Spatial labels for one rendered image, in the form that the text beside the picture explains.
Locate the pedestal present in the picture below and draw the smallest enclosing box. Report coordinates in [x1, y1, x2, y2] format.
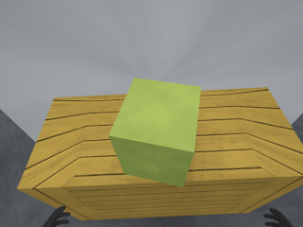
[17, 87, 303, 220]

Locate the right robot hand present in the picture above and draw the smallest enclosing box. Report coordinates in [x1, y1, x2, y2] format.
[263, 208, 294, 227]

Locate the carton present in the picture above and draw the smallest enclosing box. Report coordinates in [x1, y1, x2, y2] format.
[108, 78, 201, 187]

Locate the left robot hand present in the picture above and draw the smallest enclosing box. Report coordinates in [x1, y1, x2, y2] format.
[43, 206, 71, 227]

